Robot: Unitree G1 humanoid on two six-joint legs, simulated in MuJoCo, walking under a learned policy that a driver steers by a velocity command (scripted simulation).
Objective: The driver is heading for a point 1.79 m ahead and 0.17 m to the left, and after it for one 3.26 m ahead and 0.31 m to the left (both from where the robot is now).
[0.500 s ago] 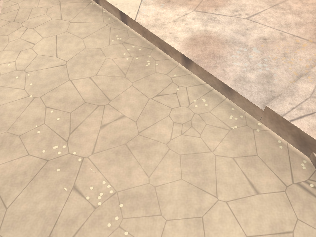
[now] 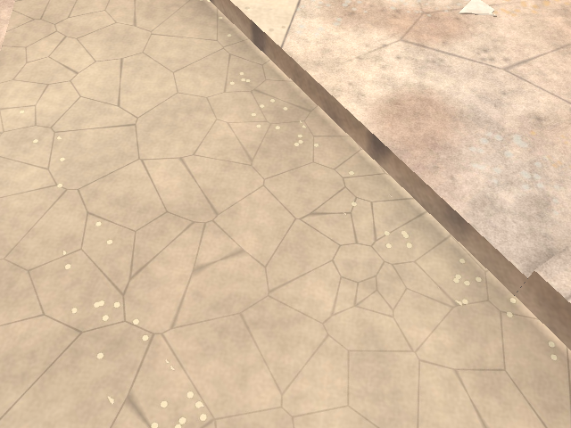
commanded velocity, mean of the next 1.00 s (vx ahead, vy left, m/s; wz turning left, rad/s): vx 0.03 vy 0.00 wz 0.28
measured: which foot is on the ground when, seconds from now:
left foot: down 0.00-0.18, up 0.20-0.56, down 0.58-1.00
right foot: up 0.00-0.18, down 0.20-1.00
